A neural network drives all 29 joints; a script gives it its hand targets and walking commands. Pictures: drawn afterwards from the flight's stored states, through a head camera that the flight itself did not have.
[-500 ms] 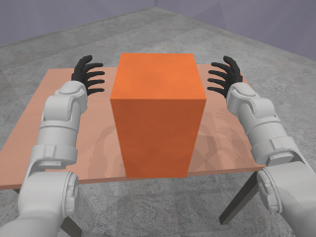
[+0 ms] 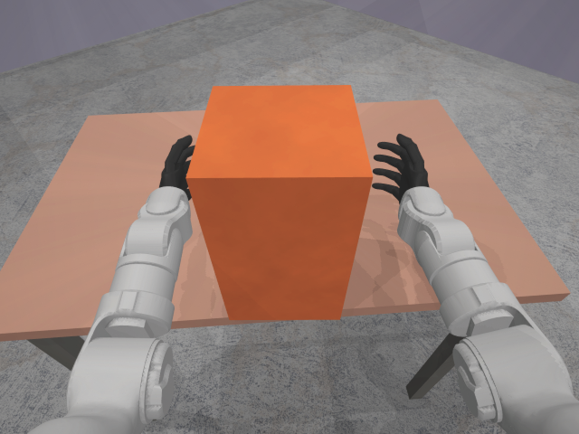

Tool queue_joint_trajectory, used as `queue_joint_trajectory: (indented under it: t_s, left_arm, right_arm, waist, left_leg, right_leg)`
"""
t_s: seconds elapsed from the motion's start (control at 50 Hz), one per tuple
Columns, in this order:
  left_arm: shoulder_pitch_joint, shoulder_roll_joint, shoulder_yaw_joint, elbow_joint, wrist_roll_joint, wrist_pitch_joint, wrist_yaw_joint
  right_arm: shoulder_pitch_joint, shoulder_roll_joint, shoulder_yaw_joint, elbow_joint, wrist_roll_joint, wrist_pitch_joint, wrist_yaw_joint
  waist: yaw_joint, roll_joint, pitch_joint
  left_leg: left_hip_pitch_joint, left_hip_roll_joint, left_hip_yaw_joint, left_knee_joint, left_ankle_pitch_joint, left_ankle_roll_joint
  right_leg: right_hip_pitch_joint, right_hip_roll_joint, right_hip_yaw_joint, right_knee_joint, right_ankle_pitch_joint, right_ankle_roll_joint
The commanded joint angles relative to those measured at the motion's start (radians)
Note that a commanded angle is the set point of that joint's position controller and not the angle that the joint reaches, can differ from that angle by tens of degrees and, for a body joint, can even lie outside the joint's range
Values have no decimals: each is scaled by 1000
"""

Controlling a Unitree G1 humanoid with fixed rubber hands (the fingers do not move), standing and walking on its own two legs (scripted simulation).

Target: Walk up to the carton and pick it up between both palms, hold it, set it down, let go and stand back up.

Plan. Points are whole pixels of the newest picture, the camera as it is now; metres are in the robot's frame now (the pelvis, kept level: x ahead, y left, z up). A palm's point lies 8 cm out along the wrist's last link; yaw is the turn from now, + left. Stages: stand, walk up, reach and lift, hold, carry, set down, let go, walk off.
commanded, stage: reach and lift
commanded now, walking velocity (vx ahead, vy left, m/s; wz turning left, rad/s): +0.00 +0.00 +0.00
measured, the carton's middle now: (283, 215) +0.39 +0.02 +0.11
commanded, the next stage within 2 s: none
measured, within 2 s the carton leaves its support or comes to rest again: neither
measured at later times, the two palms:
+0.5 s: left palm (192, 192) +0.41 +0.14 +0.14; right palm (382, 188) +0.41 -0.13 +0.13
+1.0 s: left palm (193, 189) +0.42 +0.14 +0.14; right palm (382, 188) +0.41 -0.13 +0.13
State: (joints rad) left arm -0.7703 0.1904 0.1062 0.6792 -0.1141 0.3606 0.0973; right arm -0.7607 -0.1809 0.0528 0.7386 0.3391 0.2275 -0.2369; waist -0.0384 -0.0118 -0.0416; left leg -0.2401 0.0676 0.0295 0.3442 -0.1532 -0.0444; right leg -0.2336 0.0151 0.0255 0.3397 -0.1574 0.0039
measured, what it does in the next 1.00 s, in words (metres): stands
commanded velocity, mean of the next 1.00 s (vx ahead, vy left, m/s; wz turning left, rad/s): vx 0.00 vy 0.00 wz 0.00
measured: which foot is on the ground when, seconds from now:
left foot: down 0.00-1.00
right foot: down 0.00-1.00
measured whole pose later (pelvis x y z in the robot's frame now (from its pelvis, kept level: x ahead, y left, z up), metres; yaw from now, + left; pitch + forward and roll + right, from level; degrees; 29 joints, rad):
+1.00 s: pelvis +0.00 +0.01 +0.00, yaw +1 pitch +1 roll -1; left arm -0.77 0.07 0.11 0.48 -0.01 0.51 0.14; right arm -0.79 -0.09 0.03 0.70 0.32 0.19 -0.34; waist -0.06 -0.03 0.05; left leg -0.22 0.06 0.01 0.40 -0.19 -0.03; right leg -0.17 0.01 0.01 0.31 -0.15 0.02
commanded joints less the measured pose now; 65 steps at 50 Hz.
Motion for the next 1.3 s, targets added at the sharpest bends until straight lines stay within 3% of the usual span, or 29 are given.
queue_joint_trajectory:
  t_s: [0.0,0.14,0.26,0.42,0.52,0.56,0.68,1.28]
  left_arm:
    - [-421,95,27,-267,27,-18,-17]
    - [-373,33,15,-348,65,67,-11]
    - [-402,-30,-19,-407,75,75,24]
    - [-397,-124,-35,-424,99,76,40]
    - [-380,-138,-42,-491,102,123,40]
    - [-483,-94,-45,-421,55,130,22]
    - [-466,-133,-74,-440,67,120,32]
    - [-454,-249,-48,-340,150,9,0]
  right_arm:
    - [-448,-108,-18,-222,3,-73,-29]
    - [-410,-92,-36,-214,-9,-66,-51]
    - [-443,-49,-24,-229,-3,-68,-51]
    - [-455,13,-5,-267,-9,-76,-83]
    - [-448,14,11,-311,6,-71,-115]
    - [-518,23,-17,-280,-16,-58,-123]
    - [-493,30,-13,-255,-6,-65,-113]
    - [-468,188,-7,-209,-79,-106,-88]
  waist:
    - [-11,1,-498]
    - [-28,38,-379]
    - [-28,66,-381]
    - [-36,44,-422]
    - [-47,38,-418]
    - [-31,-14,-359]
    - [-37,59,-438]
    - [-43,34,-380]
  left_leg:
    - [284,-98,35,52,285,16]
    - [340,-82,38,45,254,-14]
    - [351,-72,28,52,227,-20]
    - [342,-77,22,59,232,-9]
    - [358,-73,25,68,255,-19]
    - [269,-91,35,54,145,0]
    - [340,-86,27,86,249,-26]
    - [316,-91,19,56,249,-15]
  right_leg:
    - [186,57,-54,4,467,80]
    - [121,74,-95,-32,355,65]
    - [68,72,-102,-40,275,50]
    - [101,64,-91,-32,345,59]
    - [112,72,-105,-28,373,63]
    - [159,64,-80,-22,320,84]
    - [122,73,-89,-22,334,71]
    - [148,57,-94,-47,305,70]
